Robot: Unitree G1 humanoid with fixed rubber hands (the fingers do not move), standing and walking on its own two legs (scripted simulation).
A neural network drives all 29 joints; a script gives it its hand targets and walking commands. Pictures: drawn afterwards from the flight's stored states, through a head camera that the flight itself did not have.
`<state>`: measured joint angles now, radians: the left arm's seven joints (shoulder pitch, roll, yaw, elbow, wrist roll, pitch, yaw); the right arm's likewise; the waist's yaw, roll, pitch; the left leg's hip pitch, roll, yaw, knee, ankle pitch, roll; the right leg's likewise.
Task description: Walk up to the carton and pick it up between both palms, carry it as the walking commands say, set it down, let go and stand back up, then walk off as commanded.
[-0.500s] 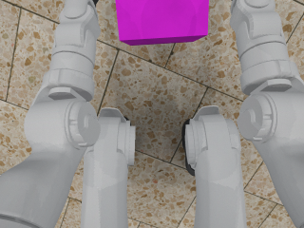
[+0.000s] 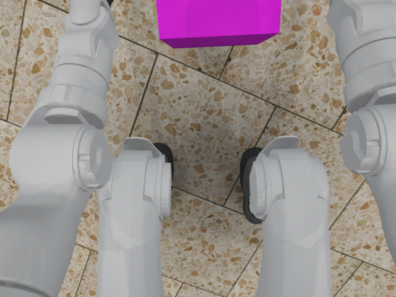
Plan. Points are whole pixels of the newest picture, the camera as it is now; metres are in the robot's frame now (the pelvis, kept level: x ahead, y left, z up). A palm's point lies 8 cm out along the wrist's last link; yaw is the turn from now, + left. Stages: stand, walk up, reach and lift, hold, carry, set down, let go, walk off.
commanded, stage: set down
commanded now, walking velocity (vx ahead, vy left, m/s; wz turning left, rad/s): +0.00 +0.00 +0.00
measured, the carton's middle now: out of the picture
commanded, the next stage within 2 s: let go in 1.48 s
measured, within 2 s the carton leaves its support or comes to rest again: neither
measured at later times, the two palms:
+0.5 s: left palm out of the picture +0.55 +0.16 -0.08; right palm out of the picture +0.56 -0.20 -0.08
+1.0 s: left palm out of the picture +0.56 +0.16 +0.07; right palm out of the picture +0.57 -0.21 +0.07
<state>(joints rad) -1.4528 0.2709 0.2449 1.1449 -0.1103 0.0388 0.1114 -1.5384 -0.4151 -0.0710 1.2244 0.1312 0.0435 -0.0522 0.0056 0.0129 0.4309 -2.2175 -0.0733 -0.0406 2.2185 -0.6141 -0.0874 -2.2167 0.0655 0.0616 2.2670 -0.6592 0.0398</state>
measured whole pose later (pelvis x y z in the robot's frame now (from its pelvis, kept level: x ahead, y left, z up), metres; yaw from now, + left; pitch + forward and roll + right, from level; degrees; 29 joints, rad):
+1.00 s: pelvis +0.02 +0.00 +0.17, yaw +0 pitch +48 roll +2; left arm -1.20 0.18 0.31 0.80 -0.03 0.20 0.14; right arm -1.27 -0.35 -0.24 0.93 0.03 0.19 -0.02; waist 0.02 0.00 -0.05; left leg -1.94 -0.06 -0.05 1.58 -0.49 -0.05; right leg -1.94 0.05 0.07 1.63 -0.53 0.03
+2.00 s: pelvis +0.09 +0.00 +0.37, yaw -2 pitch +33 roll +0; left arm -0.39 0.14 0.20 0.61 0.10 0.07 -0.05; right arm -0.43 -0.16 -0.23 0.64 -0.11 0.07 0.01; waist 0.02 0.00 -0.11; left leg -1.02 -0.02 -0.08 0.72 -0.27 -0.03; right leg -1.01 0.04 0.08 0.73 -0.29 0.02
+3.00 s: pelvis +0.16 +0.00 +0.40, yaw +0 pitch +2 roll +0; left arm 0.27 0.27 0.06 0.63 0.03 -0.03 0.03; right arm 0.30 -0.26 -0.05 0.71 -0.02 -0.04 -0.02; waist 0.01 -0.04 0.00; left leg -0.20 -0.03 -0.09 0.51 -0.34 -0.01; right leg -0.18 0.00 0.04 0.51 -0.37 0.01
